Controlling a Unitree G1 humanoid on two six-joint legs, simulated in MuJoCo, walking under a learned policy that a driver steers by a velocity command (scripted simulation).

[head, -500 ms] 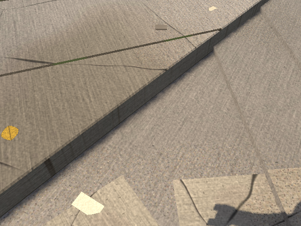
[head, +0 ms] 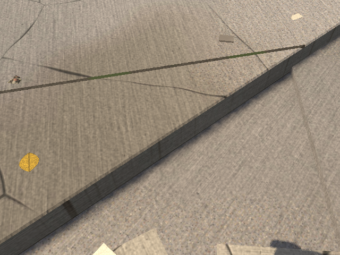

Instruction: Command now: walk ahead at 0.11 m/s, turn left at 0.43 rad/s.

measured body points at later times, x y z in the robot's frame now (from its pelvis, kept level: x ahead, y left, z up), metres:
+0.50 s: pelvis +0.05 +0.05 +0.00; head +0.08 +0.09 +0.45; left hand +0.13 +0.37 -0.12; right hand +0.27 -0.20 -0.08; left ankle +0.05 +0.14 -0.74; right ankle +0.11 -0.11 -0.69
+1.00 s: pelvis +0.05 +0.02 +0.00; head +0.10 +0.04 +0.45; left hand +0.00 +0.32 -0.11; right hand +0.34 -0.14 -0.10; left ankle -0.02 +0.14 -0.69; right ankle +0.12 -0.09 -0.74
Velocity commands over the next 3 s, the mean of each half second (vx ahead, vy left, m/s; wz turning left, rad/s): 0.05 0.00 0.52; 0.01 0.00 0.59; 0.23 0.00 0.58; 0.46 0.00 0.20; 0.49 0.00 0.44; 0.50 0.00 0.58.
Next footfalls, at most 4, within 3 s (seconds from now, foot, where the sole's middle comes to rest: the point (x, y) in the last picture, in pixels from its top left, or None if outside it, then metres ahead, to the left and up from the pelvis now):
0.20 left None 0.09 0.15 -0.78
0.68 right None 0.15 -0.07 -0.78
1.12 left None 0.00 0.16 -0.78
1.62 right None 0.33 0.18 -0.78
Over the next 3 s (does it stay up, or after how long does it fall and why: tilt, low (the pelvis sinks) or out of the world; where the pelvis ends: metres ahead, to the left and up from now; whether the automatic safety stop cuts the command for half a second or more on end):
stays up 0.51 0.76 0.15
